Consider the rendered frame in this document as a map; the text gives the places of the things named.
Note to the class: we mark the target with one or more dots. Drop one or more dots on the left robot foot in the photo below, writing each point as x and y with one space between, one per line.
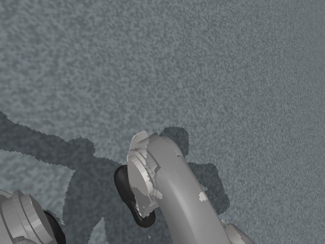
57 231

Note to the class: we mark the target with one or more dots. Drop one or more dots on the right robot hand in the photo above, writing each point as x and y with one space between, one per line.
236 235

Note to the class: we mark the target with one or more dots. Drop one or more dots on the right robot foot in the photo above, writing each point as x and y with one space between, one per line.
127 196

